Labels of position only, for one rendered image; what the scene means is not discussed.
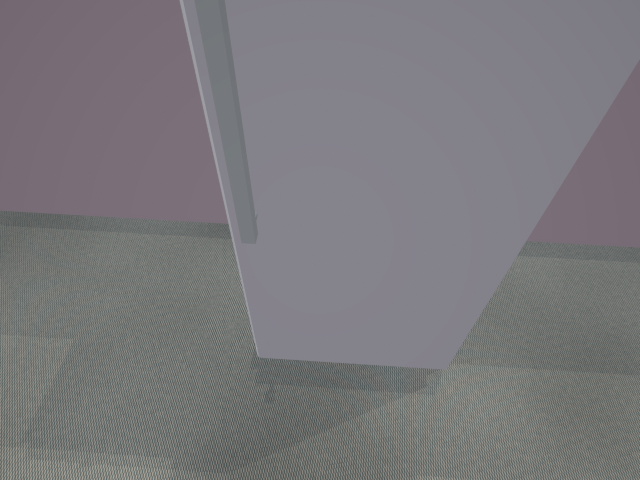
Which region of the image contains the handle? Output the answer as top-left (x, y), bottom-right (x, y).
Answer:
top-left (194, 0), bottom-right (258, 244)

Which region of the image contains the fridge door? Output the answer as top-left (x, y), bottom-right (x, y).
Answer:
top-left (183, 0), bottom-right (640, 370)

